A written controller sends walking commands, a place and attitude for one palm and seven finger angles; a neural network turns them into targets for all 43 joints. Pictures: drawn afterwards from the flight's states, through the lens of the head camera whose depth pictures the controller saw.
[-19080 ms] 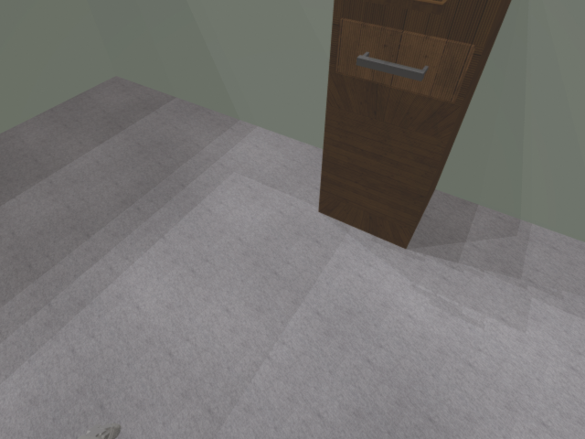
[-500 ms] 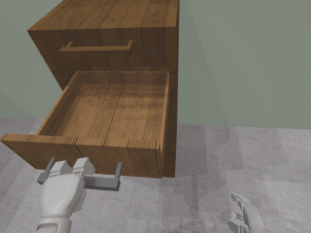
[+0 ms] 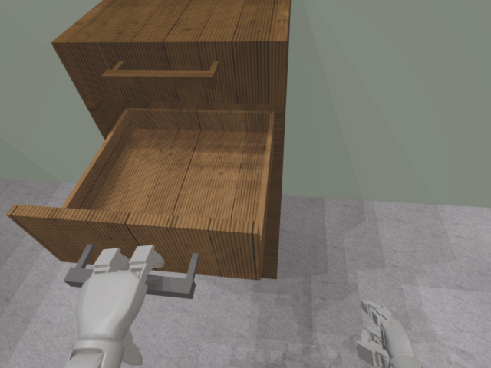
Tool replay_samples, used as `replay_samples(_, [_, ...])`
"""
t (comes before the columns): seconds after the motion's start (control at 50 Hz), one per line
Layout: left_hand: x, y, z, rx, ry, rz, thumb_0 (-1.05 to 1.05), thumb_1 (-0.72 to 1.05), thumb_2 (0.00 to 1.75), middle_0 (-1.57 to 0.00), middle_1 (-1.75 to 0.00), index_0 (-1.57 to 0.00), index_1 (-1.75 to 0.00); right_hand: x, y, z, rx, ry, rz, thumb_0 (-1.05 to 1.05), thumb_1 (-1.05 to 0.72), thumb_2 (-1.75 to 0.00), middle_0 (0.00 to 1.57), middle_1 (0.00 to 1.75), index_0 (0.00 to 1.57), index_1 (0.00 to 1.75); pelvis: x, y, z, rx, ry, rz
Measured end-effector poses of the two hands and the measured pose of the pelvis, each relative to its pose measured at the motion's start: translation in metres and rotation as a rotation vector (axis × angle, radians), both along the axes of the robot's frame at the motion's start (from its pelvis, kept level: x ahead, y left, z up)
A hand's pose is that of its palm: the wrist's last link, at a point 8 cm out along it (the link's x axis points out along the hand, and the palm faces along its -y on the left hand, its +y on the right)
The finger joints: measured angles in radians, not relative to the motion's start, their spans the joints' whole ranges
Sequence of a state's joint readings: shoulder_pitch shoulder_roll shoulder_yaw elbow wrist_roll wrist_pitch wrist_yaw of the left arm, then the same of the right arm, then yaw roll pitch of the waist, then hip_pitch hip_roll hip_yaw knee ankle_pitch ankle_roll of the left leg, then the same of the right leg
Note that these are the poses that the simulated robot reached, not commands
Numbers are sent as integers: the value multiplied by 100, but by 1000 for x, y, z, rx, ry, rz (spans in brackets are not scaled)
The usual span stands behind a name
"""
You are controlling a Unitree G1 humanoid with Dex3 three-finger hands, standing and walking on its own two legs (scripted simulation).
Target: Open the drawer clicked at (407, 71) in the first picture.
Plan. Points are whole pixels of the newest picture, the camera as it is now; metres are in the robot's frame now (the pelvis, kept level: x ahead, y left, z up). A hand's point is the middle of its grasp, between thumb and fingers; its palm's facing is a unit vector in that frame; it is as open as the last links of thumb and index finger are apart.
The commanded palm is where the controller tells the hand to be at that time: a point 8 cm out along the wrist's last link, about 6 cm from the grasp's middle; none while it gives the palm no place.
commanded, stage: lift the hand off the handle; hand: left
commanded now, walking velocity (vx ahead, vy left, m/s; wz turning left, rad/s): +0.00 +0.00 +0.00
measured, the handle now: (135, 269) +0.25 +0.22 +0.04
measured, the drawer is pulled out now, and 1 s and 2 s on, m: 0.30 0.30 0.30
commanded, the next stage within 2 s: draw the hand back to the body in 1.42 s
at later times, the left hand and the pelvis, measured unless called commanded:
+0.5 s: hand (118, 289) +0.20 +0.22 +0.06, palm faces +0.06 -0.11 -0.99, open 13.6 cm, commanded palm +0.18 +0.22 +0.13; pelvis +0.00 +0.00 +0.01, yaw +0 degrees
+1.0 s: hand (94, 261) +0.21 +0.22 +0.14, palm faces +0.12 -0.11 -0.99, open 13.8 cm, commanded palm +0.17 +0.21 +0.20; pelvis +0.00 +0.00 +0.03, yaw +1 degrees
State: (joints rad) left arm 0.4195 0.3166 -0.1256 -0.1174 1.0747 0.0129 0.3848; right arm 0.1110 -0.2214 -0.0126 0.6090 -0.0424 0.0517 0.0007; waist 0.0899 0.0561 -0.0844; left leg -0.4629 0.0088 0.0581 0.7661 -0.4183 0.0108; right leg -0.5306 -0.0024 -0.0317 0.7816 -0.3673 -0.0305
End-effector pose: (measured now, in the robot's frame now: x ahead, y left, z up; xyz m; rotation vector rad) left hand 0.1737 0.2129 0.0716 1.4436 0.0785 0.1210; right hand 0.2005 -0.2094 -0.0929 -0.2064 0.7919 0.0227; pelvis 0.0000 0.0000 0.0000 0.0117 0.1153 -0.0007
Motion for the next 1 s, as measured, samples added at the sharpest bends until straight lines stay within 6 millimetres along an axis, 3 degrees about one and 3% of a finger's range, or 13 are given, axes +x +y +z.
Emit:
replay_samples(0.22, [5, 4, 4, 19, 5, -3, 0, -49, 30, -32, -120, -34, -121, -8, -5, -1, -3, 18, -34, 1, -90, -89, 20, 30, 20, 30, 0, -2, 3, 1, -11, -5])
replay_samples(0.44, [5, 9, 38, 11, -27, 22, 0, -49, 30, -32, -120, -36, -122, 2, -5, 10, 0, -8, -29, 1, -91, -89, 20, 30, 20, 30, 1, -1, 12, 0, -49, 1])
replay_samples(0.72, [5, 6, 77, 9, -49, -11, 0, -50, 30, -32, -120, -37, -122, 22, 17, 28, 34, -50, 42, 1, -91, -89, 20, 30, 20, 30, 4, 0, 23, -5, -104, 6])
replay_samples(1.0, [10, 12, 119, 9, -88, -21, 0, -50, 30, -32, -120, -34, -121, 25, 26, 38, 48, -47, 66, 1, -91, -89, 20, 30, 20, 30, 1, 5, 31, -9, -150, 11])
